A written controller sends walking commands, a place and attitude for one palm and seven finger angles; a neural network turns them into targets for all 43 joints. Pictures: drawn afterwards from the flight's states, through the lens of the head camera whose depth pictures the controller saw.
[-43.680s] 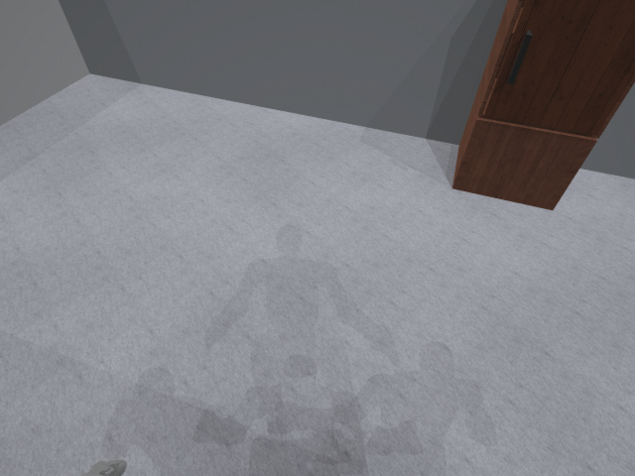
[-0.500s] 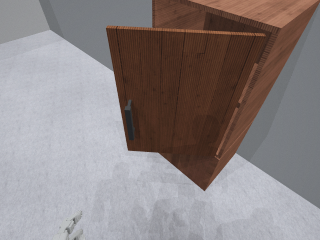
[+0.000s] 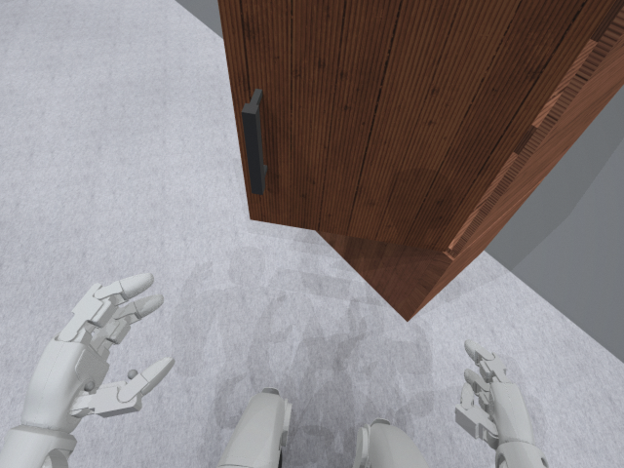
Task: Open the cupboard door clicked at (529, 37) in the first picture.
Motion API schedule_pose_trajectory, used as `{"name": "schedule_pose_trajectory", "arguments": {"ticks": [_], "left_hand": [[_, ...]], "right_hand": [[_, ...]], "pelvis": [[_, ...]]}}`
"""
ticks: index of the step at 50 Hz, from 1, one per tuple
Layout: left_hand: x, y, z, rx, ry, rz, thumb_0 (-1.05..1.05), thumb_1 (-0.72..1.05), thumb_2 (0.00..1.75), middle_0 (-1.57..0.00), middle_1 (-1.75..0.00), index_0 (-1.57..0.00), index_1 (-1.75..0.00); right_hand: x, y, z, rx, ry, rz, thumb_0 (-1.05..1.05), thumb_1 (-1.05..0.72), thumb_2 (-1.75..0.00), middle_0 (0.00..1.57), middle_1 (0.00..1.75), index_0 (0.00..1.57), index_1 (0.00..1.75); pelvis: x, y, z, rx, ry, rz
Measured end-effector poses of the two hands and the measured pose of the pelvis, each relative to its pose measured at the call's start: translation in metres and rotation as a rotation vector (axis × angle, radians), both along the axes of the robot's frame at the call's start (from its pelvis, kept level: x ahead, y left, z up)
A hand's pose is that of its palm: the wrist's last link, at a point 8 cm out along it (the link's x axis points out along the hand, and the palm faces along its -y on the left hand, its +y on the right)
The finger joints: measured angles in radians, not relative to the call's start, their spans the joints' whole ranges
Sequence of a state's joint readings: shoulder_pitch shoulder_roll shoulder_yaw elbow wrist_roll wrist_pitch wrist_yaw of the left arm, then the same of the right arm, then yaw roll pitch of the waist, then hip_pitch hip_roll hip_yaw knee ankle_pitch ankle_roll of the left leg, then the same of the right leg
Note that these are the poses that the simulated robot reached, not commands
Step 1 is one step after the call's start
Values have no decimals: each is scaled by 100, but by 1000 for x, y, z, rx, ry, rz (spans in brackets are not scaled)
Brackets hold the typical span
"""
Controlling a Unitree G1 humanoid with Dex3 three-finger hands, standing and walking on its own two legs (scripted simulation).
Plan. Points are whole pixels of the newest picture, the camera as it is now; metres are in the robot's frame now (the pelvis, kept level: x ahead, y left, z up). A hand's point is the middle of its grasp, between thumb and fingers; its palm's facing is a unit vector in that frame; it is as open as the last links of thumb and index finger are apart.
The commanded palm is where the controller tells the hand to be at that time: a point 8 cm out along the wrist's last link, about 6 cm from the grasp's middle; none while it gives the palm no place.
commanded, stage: raise the hand with hooked fingers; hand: left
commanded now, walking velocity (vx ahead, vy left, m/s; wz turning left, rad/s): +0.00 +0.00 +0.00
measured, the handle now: (257, 145) +0.56 +0.17 +0.03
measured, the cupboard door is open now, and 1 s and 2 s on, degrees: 40 40 40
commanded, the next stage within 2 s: move the hooked fingers beside the handle in 1.46 s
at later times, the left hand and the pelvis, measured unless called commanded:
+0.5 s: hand (123, 314) +0.26 +0.26 +0.04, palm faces -0.05 -1.00 -0.05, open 12.8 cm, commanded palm +0.24 +0.31 +0.05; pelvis +0.02 +0.02 +0.01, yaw -2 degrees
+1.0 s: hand (105, 279) +0.30 +0.29 +0.04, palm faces -0.06 -1.00 -0.06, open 14.0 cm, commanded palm +0.28 +0.34 +0.05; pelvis +0.01 +0.03 +0.01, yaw -2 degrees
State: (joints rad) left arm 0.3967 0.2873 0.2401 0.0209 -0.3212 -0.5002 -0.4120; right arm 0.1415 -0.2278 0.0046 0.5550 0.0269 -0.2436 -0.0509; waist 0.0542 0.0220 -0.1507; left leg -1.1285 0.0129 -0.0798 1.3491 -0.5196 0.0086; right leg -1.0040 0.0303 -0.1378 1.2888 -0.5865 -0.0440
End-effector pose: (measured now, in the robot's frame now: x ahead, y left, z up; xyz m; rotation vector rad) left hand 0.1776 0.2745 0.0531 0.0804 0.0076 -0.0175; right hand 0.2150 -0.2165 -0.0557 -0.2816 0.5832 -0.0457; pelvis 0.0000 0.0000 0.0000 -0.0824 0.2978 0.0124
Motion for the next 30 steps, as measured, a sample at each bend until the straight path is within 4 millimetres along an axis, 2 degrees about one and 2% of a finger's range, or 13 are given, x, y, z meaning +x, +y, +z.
{"name": "schedule_pose_trajectory", "arguments": {"ticks": [3,6,13,21,30], "left_hand": [[21,3,-6,-21,61,-44,1,29,64,-24,-69,-24,-70],[35,9,-6,-35,104,-42,1,22,61,-25,-74,-25,-75],[48,22,2,-22,77,-2,1,6,54,-26,-84,-26,-85],[58,31,-8,-30,70,-30,0,-13,46,-27,-96,-27,-97],[68,47,-1,-17,43,-24,0,-34,37,-29,-110,-29,-111]], "right_hand": [[-14,1,-14,33,59,-48,2,-90,-90,21,30,20,30],[-30,-2,-19,49,104,-103,2,-90,-90,21,30,20,30],[-51,-17,-17,12,156,-166,2,-90,-90,21,30,20,30],[-45,-28,-5,-59,133,-161,2,-90,-90,21,30,20,30],[-28,-10,7,-52,91,-105,2,-90,-90,21,30,20,30]], "pelvis": [[2,1,0,1,13,-10],[7,3,3,8,23,-22],[15,10,9,17,38,-34],[16,18,7,12,49,-34],[15,24,10,3,48,-26]]}}
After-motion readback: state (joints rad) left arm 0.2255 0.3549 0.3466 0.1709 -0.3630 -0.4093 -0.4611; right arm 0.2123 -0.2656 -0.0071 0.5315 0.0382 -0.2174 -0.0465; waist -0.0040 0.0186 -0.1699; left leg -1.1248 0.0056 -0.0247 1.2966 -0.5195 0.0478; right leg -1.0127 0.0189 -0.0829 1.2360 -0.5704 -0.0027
